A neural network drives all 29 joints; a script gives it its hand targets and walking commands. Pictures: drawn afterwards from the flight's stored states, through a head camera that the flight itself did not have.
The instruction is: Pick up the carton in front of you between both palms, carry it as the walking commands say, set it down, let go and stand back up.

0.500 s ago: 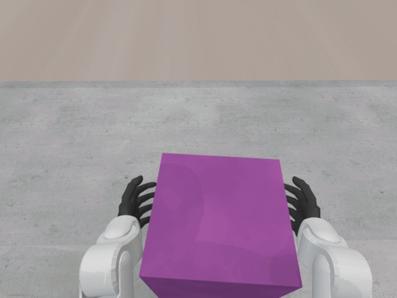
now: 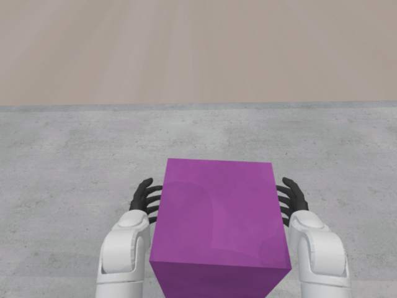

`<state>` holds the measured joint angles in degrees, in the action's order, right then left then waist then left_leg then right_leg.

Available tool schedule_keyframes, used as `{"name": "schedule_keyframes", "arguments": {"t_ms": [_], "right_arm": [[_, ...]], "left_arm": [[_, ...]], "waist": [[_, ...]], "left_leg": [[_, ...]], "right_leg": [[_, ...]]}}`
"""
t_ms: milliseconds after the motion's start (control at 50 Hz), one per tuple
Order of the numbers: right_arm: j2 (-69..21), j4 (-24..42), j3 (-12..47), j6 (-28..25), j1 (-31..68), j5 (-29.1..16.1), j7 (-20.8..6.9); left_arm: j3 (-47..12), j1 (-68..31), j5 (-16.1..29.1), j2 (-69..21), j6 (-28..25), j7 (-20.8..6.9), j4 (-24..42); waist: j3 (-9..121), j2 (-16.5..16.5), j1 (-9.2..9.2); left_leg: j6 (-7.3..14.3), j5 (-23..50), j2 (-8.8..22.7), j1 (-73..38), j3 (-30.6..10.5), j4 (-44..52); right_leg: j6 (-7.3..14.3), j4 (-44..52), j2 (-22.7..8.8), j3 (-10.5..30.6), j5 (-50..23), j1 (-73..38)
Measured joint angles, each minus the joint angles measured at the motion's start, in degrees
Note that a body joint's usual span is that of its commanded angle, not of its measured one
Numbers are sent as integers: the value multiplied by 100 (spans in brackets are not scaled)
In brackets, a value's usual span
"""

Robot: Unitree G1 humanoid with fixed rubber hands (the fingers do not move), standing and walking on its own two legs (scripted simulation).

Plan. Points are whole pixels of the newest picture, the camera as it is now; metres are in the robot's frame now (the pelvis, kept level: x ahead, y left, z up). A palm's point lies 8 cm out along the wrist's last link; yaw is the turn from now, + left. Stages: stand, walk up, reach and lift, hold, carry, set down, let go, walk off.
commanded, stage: carry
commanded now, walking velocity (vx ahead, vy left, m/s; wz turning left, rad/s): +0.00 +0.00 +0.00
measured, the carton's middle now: (215, 233) +0.25 +0.00 -0.02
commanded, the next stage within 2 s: hold in 1.52 s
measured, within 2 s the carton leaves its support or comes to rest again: neither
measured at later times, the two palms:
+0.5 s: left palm (143, 210) +0.27 +0.15 +0.04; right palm (295, 210) +0.28 -0.15 +0.04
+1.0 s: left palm (140, 220) +0.25 +0.15 +0.04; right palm (297, 221) +0.25 -0.15 +0.05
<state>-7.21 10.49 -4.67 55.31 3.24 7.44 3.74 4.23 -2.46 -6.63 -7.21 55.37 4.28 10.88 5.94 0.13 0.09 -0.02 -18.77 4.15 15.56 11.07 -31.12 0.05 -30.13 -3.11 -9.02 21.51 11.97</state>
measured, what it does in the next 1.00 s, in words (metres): stands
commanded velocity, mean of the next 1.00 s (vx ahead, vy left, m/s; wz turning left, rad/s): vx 0.00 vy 0.00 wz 0.00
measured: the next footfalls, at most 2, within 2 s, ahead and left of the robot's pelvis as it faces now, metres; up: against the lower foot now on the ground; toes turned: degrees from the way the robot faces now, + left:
none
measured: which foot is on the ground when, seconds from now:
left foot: down 0.00-1.00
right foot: down 0.00-1.00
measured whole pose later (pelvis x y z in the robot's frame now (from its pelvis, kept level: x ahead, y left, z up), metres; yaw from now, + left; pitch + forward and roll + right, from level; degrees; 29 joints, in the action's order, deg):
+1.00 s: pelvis -0.04 +0.00 +0.00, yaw +0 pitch +2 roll +0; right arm -8.3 -9.1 -10.8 42.0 13.1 13.3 1.2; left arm 10.0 -12.2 -13.1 -8.1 42.2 1.0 -8.5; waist 4.5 -0.1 -0.1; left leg 0.5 -14.2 4.3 15.6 11.3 -28.4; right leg 0.5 -28.3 -3.1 -9.5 17.4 12.5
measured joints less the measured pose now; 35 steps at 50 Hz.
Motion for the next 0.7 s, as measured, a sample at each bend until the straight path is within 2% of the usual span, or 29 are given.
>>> {"name": "schedule_keyframes", "arguments": {"t_ms": [100, 260, 340, 500, 700], "right_arm": [[-5, -578, -90, -505, 182, 171, -85], [-45, -1860, -412, -1448, 648, 430, -169], [-70, -2158, -548, -1764, 816, 474, -179], [-93, -1856, -565, -1538, 915, 456, -195], [-101, -1964, -597, -1348, 953, 557, -238]], "left_arm": [[77, -187, -210, -3, -494, -120, -570], [385, -640, -512, -35, -1434, -247, -1837], [516, -804, -560, -58, -1757, -262, -2139], [528, -894, -541, -76, -1535, -275, -1834], [555, -930, -626, -82, -1343, -315, -1940]], "waist": [[-65, -20, -29], [-116, -29, -42], [-163, -28, -33], [-165, -31, -20], [-116, -30, -17]], "left_leg": [[-17, -24, 19, -1, -5, -28], [-15, 38, 32, -65, 3, 27], [-7, 98, 31, -78, 10, 74], [10, 207, 24, -53, 22, 150], [28, 321, 16, -69, 28, 231]], "right_leg": [[14, -19, 7, -19, 27, -6], [23, 49, 18, -33, -40, -73], [27, 87, 18, -36, -97, -81], [30, 133, 13, -39, -195, -40], [35, 183, 7, -43, -296, -41]]}}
